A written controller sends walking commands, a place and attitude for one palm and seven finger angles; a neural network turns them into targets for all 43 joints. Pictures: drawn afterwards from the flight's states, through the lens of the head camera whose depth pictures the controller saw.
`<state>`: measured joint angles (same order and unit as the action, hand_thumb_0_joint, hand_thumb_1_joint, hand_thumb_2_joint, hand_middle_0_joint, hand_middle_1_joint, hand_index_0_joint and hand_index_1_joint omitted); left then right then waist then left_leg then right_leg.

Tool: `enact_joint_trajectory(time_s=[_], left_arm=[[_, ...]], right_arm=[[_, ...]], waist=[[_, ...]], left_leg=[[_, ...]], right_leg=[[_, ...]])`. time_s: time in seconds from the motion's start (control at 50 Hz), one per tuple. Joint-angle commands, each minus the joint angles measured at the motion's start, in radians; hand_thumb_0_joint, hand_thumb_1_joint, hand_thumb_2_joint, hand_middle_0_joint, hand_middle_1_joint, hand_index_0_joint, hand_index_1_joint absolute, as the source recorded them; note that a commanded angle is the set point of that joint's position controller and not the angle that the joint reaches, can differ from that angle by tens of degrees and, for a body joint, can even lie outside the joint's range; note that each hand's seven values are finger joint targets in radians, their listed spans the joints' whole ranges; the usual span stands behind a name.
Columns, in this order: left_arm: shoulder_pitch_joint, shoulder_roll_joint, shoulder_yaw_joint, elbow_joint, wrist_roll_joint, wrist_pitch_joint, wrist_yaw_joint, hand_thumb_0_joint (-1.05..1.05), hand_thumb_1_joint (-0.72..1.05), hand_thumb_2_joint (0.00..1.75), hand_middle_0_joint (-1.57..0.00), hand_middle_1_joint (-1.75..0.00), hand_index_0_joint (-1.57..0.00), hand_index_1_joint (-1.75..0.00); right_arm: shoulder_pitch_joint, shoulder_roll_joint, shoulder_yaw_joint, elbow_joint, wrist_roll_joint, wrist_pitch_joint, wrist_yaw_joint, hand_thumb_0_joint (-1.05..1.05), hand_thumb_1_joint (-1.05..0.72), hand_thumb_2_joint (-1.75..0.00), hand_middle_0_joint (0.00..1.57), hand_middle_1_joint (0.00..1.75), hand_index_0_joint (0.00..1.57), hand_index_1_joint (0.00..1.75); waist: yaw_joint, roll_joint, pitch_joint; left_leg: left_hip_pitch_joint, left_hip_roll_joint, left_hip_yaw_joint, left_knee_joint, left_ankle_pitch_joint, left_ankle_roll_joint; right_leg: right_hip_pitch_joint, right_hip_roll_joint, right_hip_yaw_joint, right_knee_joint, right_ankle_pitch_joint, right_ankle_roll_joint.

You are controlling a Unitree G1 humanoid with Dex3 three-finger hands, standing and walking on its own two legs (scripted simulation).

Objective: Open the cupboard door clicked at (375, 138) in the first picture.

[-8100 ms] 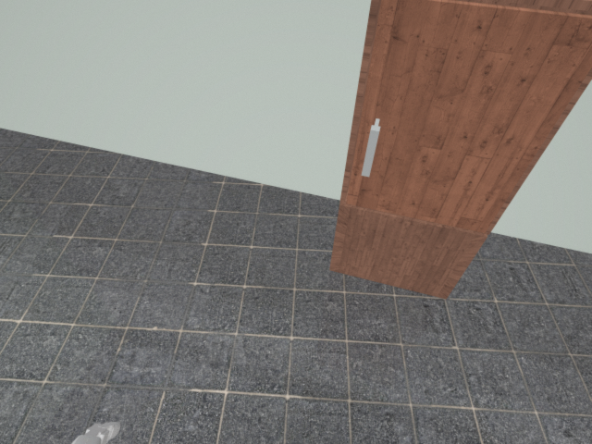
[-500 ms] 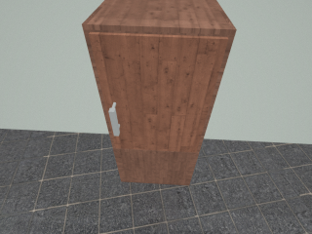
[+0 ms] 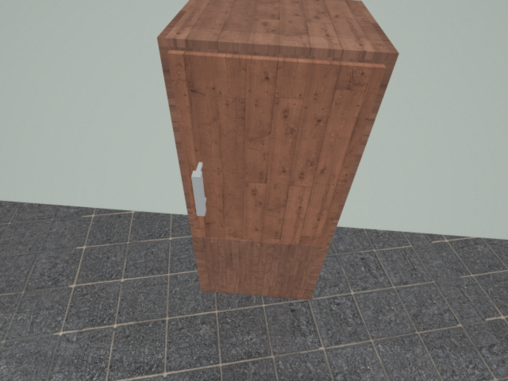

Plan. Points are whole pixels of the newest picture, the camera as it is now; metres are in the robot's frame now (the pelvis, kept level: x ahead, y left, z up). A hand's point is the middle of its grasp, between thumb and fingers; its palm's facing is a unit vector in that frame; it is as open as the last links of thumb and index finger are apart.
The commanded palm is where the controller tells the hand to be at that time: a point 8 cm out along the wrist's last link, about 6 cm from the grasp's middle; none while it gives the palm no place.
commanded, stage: shuffle to correct the standing spot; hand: left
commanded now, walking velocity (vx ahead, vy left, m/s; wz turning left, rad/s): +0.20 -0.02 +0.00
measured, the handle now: (200, 189) +0.60 +0.18 -0.10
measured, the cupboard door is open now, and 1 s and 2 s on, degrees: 0 0 0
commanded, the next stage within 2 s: come to a stop and stand still in 0.22 s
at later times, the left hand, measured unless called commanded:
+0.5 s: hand out of the picture +0.05 +0.18 -0.19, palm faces +0.01 -0.99 -0.11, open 7.4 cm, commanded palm none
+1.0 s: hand out of the picture +0.17 +0.15 -0.17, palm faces -0.03 -0.98 -0.19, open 7.4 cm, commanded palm none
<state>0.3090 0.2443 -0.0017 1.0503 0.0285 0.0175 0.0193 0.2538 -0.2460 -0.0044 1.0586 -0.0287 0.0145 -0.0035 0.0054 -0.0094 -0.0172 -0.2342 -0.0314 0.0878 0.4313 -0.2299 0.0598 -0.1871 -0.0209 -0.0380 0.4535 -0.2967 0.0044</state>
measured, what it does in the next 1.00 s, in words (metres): steps on the spot: right foot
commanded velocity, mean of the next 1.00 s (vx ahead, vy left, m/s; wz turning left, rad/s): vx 0.00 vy -0.03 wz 0.00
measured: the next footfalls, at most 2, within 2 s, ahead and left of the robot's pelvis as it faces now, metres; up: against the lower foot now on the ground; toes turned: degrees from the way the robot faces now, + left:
right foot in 0.86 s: +0.12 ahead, -0.12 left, +0.00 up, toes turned -5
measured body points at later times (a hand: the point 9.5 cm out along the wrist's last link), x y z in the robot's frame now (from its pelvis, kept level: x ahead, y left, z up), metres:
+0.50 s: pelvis +0.07 +0.04 +0.00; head +0.08 +0.06 +0.44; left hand +0.05 +0.24 -0.18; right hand +0.03 -0.17 -0.15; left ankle +0.05 +0.07 -0.74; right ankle +0.07 -0.12 -0.70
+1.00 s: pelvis +0.07 -0.01 -0.01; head +0.10 -0.01 +0.44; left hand +0.17 +0.20 -0.16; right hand +0.06 -0.23 -0.17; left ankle +0.05 +0.09 -0.73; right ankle +0.08 -0.12 -0.74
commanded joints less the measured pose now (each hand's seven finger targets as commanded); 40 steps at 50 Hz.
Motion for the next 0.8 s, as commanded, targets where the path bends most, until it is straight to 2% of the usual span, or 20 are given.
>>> enact_joint_trajectory(time_s=[0.0,0.08,0.1,0.16,0.2,0.24,0.26,0.28,0.3,0.32,0.34,0.36,0.38,0.4,0.44,0.48,0.56,0.66,0.74,0.78], left_arm=[[0.087,0.063,0.017,-0.029,0.000,-0.013,-0.005,0.00,0.90,0.90,-0.20,-0.30,-0.20,-0.30],[0.137,0.052,0.024,-0.017,-0.003,-0.021,-0.007,0.00,0.90,0.90,-0.20,-0.30,-0.20,-0.30],[0.146,0.047,0.027,-0.014,-0.004,-0.024,-0.005,0.00,0.90,0.90,-0.20,-0.30,-0.20,-0.30],[0.180,0.051,0.036,-0.002,-0.009,-0.035,0.004,0.00,0.90,0.90,-0.20,-0.30,-0.20,-0.30],[0.202,0.063,0.046,0.004,-0.010,-0.040,0.011,0.00,0.90,0.90,-0.20,-0.30,-0.20,-0.30],[0.179,0.049,0.050,-0.001,-0.007,-0.042,0.014,0.00,0.90,0.90,-0.20,-0.30,-0.20,-0.30],[0.158,0.031,0.048,-0.004,-0.006,-0.040,0.013,0.00,0.90,0.90,-0.20,-0.30,-0.20,-0.30],[0.134,0.011,0.045,-0.011,-0.005,-0.037,0.010,0.00,0.90,0.90,-0.20,-0.30,-0.20,-0.30],[0.124,-0.032,0.038,-0.022,-0.006,-0.034,0.006,0.00,0.90,0.90,-0.20,-0.30,-0.20,-0.30],[0.101,-0.073,0.028,-0.039,-0.002,-0.033,0.007,0.00,0.90,0.90,-0.20,-0.30,-0.20,-0.30],[0.060,-0.055,0.025,-0.055,0.007,-0.030,0.014,0.00,0.90,0.90,-0.20,-0.30,-0.20,-0.30],[0.077,-0.057,0.026,-0.044,0.006,-0.028,0.017,0.00,0.90,0.90,-0.20,-0.30,-0.20,-0.30],[0.096,-0.068,0.023,-0.025,0.002,-0.029,0.017,0.00,0.90,0.90,-0.20,-0.30,-0.20,-0.30],[0.104,-0.089,0.021,-0.012,-0.004,-0.026,0.018,0.00,0.90,0.90,-0.20,-0.30,-0.20,-0.30],[0.128,-0.117,0.016,0.006,-0.013,-0.012,0.023,0.00,0.90,0.90,-0.20,-0.30,-0.20,-0.30],[0.118,-0.107,0.021,0.001,-0.011,0.000,0.024,0.00,0.90,0.90,-0.20,-0.30,-0.20,-0.30],[0.021,-0.069,0.043,-0.045,-0.008,0.023,0.026,0.00,0.90,0.90,-0.20,-0.30,-0.20,-0.30],[-0.071,-0.064,0.057,-0.099,-0.005,0.027,0.022,0.00,0.90,0.90,-0.20,-0.30,-0.20,-0.30],[-0.102,-0.061,0.058,-0.123,-0.006,0.019,0.022,0.00,0.90,0.90,-0.20,-0.30,-0.20,-0.30],[-0.091,-0.050,0.057,-0.126,-0.005,0.010,0.023,0.00,0.90,0.90,-0.20,-0.30,-0.20,-0.30]], right_arm=[[0.016,-0.112,-0.028,-0.044,0.008,-0.012,-0.005,0.00,-0.90,-0.90,0.20,0.30,0.20,0.30],[0.040,-0.088,-0.033,-0.039,0.012,-0.016,-0.009,0.00,-0.90,-0.90,0.20,0.30,0.20,0.30],[0.046,-0.071,-0.032,-0.038,0.013,-0.019,-0.009,0.00,-0.90,-0.90,0.20,0.30,0.20,0.30],[0.066,-0.018,-0.025,-0.036,0.015,-0.030,-0.007,0.00,-0.90,-0.90,0.20,0.30,0.20,0.30],[0.069,0.006,-0.026,-0.040,0.016,-0.035,-0.004,0.00,-0.90,-0.90,0.20,0.30,0.20,0.30],[0.094,0.027,-0.029,-0.032,0.017,-0.038,-0.003,0.00,-0.90,-0.90,0.20,0.30,0.20,0.30],[0.133,0.032,-0.028,-0.021,0.018,-0.042,-0.004,0.00,-0.90,-0.90,0.20,0.30,0.20,0.30],[0.190,0.030,-0.030,0.000,0.019,-0.047,-0.006,0.00,-0.90,-0.90,0.20,0.30,0.20,0.30],[0.259,-0.002,-0.039,0.027,0.016,-0.055,-0.013,0.00,-0.90,-0.90,0.20,0.30,0.20,0.30],[0.344,-0.060,-0.055,0.050,0.008,-0.058,-0.023,0.00,-0.90,-0.90,0.20,0.30,0.20,0.30],[0.358,-0.047,-0.047,0.057,0.008,-0.056,-0.034,0.00,-0.90,-0.90,0.20,0.30,0.20,0.30],[0.319,-0.015,-0.030,0.047,0.012,-0.060,-0.041,0.00,-0.90,-0.90,0.20,0.30,0.20,0.30],[0.277,0.012,-0.022,0.038,0.016,-0.065,-0.047,0.00,-0.90,-0.90,0.20,0.30,0.20,0.30],[0.249,0.021,-0.014,0.032,0.016,-0.070,-0.052,0.00,-0.90,-0.90,0.20,0.30,0.20,0.30],[0.202,0.025,-0.011,0.025,0.021,-0.075,-0.058,0.00,-0.90,-0.90,0.20,0.30,0.20,0.30],[0.183,0.023,-0.019,0.025,0.025,-0.072,-0.064,0.00,-0.90,-0.90,0.20,0.30,0.20,0.30],[0.215,0.025,-0.043,0.035,0.021,-0.048,-0.071,0.00,-0.90,-0.90,0.20,0.30,0.20,0.30],[0.196,0.015,-0.064,0.025,0.007,-0.030,-0.068,0.00,-0.90,-0.90,0.20,0.30,0.20,0.30],[0.168,0.007,-0.073,0.010,0.003,-0.024,-0.059,0.00,-0.90,-0.90,0.20,0.30,0.20,0.30],[0.163,0.008,-0.074,0.006,0.003,-0.023,-0.053,0.00,-0.90,-0.90,0.20,0.30,0.20,0.30]], waist=[[0.006,0.014,0.121],[0.005,0.011,0.118],[0.005,-0.016,0.126],[0.004,-0.118,0.135],[0.002,-0.152,0.140],[-0.018,-0.132,0.172],[-0.040,-0.094,0.178],[-0.061,-0.008,0.186],[-0.078,0.144,0.190],[-0.098,0.300,0.190],[-0.094,0.212,0.223],[-0.060,0.135,0.221],[-0.035,0.056,0.200],[-0.020,0.024,0.164],[0.004,0.024,0.098],[0.005,0.078,0.061],[-0.023,0.142,0.077],[-0.035,0.138,0.083],[-0.036,0.141,0.053],[-0.028,0.123,0.037]], left_leg=[[-0.106,0.155,-0.205,-0.174,-0.391,-0.002],[-0.110,0.126,-0.169,-0.103,-0.378,-0.004],[-0.118,0.116,-0.159,-0.066,-0.354,-0.003],[-0.168,0.059,-0.070,0.105,-0.230,-0.017],[-0.186,0.051,-0.024,0.208,-0.177,-0.023],[-0.127,0.062,-0.016,0.189,-0.167,-0.023],[-0.048,0.064,-0.020,0.129,-0.165,-0.021],[0.033,0.079,-0.055,0.047,-0.175,-0.014],[0.125,0.184,-0.219,-0.078,-0.225,0.024],[0.198,0.355,-0.456,-0.234,-0.247,0.076],[0.170,0.399,-0.496,-0.270,-0.106,0.088],[0.132,0.395,-0.440,-0.248,0.103,0.089],[0.115,0.387,-0.385,-0.209,0.325,0.103],[0.090,0.370,-0.308,-0.181,0.508,0.103],[0.074,0.315,-0.176,-0.137,0.722,0.087],[0.122,0.280,-0.126,-0.107,0.837,0.053],[0.162,0.299,-0.121,-0.077,0.923,0.034],[0.175,0.319,-0.125,-0.049,0.876,0.092],[0.188,0.315,-0.136,-0.028,0.833,0.101],[0.190,0.298,-0.135,0.003,0.797,0.084]], right_leg=[[-0.055,-0.048,0.071,-0.071,-0.173,-0.037],[-0.059,-0.065,0.116,-0.091,-0.230,-0.062],[-0.064,-0.083,0.145,-0.107,-0.246,-0.073],[-0.029,-0.160,0.261,-0.177,-0.300,-0.121],[-0.035,-0.225,0.332,-0.225,-0.352,-0.156],[-0.116,-0.219,0.295,-0.210,-0.344,-0.155],[-0.177,-0.185,0.243,-0.162,-0.310,-0.142],[-0.235,-0.123,0.159,-0.064,-0.258,-0.117],[-0.340,-0.039,0.070,0.117,-0.199,-0.075],[-0.456,0.028,-0.052,0.354,-0.198,-0.030],[-0.478,-0.009,0.010,0.481,-0.213,-0.030],[-0.455,-0.045,0.050,0.515,-0.162,-0.024],[-0.408,-0.062,0.056,0.505,-0.134,-0.014],[-0.336,-0.076,0.063,0.483,-0.107,-0.001],[-0.209,-0.071,0.048,0.394,-0.038,0.019],[-0.184,-0.045,0.013,0.329,0.010,0.022],[-0.232,-0.021,-0.005,0.354,-0.001,0.017],[-0.250,-0.014,0.004,0.361,-0.048,0.010],[-0.190,-0.013,-0.012,0.259,-0.054,0.004],[-0.134,-0.012,-0.024,0.143,-0.003,0.000]])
